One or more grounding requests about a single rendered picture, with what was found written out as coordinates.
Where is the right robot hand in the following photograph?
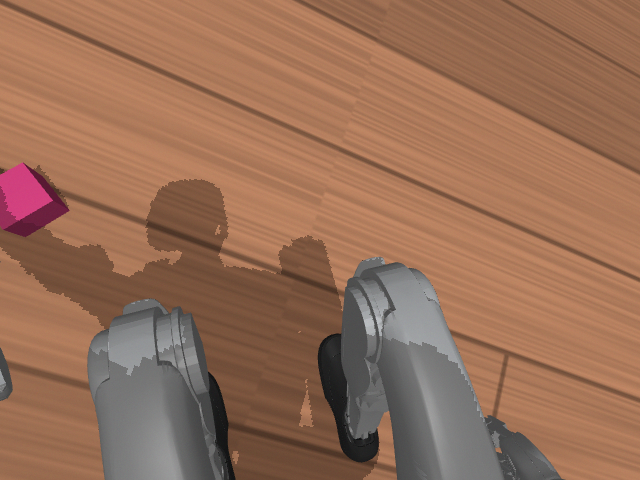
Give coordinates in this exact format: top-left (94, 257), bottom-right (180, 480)
top-left (484, 415), bottom-right (562, 480)

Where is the small box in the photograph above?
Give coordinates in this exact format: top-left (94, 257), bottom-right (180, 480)
top-left (0, 163), bottom-right (70, 237)

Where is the left robot foot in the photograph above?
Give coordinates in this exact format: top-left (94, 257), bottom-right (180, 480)
top-left (208, 372), bottom-right (236, 480)

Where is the right robot foot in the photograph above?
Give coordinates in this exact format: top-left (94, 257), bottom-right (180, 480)
top-left (318, 334), bottom-right (379, 462)

